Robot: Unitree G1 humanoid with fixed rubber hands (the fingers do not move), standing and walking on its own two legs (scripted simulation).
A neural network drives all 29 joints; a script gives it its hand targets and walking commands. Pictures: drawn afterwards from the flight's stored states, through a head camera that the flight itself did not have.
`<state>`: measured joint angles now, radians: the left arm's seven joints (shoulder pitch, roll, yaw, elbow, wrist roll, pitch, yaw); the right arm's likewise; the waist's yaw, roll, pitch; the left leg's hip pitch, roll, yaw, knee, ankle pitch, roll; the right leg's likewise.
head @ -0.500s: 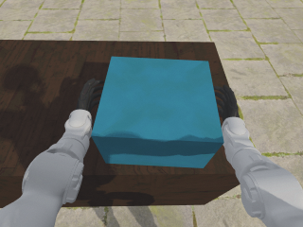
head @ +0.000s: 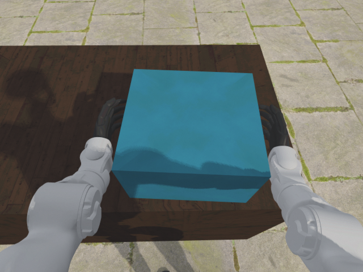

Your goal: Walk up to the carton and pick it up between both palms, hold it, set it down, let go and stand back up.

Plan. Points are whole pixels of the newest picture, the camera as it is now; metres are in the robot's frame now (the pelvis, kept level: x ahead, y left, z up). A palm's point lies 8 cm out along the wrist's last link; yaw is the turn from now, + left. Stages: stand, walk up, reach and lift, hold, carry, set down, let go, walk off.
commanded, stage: reach and lift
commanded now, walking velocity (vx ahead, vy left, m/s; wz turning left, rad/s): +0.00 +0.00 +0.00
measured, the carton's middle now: (190, 136) +0.46 +0.00 -0.03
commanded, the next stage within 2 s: none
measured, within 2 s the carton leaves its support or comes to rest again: leaves its support in 1.28 s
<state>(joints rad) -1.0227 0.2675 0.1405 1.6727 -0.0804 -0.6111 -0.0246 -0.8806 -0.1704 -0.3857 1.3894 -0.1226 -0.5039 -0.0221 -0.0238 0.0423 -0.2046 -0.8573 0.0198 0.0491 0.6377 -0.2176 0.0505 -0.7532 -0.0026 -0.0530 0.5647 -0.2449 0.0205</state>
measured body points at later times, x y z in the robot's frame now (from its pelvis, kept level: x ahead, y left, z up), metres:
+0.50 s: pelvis +0.01 -0.01 +0.01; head +0.13 +0.00 +0.44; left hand +0.45 +0.20 +0.02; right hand +0.44 -0.20 +0.02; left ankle +0.03 +0.08 -0.72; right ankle -0.01 -0.14 -0.72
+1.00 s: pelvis +0.03 -0.01 +0.01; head +0.13 +0.00 +0.45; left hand +0.45 +0.20 +0.03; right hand +0.44 -0.20 +0.02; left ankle +0.03 +0.08 -0.72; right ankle -0.01 -0.14 -0.72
